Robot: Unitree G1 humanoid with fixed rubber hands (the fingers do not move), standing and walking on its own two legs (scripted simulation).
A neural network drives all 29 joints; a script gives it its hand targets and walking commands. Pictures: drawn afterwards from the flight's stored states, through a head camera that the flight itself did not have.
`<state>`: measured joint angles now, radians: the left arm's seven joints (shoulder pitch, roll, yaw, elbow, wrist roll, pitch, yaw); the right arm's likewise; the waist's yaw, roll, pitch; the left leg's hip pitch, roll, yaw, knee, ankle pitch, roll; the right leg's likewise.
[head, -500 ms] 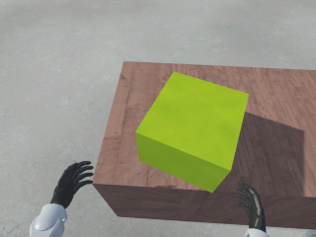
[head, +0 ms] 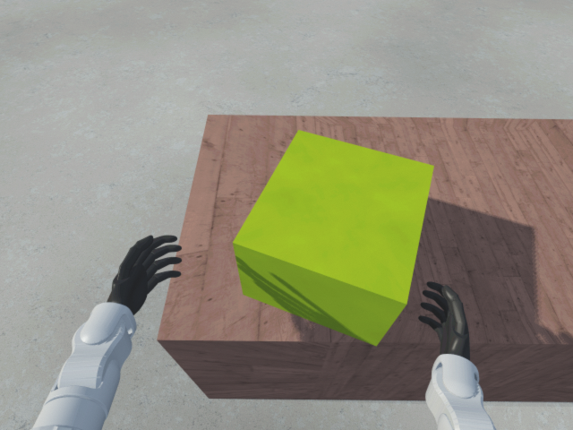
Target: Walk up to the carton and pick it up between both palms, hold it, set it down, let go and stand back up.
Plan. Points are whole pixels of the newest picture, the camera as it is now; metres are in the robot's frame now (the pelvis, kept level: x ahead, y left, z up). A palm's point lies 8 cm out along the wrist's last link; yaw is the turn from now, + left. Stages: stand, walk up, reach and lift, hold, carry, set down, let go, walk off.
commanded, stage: reach and lift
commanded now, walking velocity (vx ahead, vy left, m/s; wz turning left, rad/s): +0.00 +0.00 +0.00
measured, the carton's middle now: (335, 232) +0.47 -0.10 -0.09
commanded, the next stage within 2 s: none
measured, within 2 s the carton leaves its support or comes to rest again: neither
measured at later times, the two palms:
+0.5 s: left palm (158, 226) +0.39 +0.19 +0.07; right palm (459, 302) +0.28 -0.23 +0.01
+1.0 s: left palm (180, 180) +0.45 +0.16 +0.09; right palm (469, 253) +0.33 -0.25 +0.05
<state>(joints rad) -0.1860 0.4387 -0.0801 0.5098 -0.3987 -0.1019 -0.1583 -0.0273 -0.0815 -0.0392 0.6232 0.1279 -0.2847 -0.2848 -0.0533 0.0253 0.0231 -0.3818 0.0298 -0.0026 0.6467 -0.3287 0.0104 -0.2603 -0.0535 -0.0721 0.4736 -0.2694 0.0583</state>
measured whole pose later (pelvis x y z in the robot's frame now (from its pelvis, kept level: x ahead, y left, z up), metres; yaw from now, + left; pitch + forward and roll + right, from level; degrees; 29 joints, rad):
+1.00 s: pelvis +0.00 +0.00 +0.00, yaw +0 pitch +4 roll -3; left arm -0.82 0.44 -0.13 1.03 -0.38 0.01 -0.10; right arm -0.55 -0.11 -0.12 0.80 0.13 -0.03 -0.22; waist -0.19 0.03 0.02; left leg -0.39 0.03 0.00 0.65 -0.33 0.01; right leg -0.27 -0.05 -0.07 0.48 -0.27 0.07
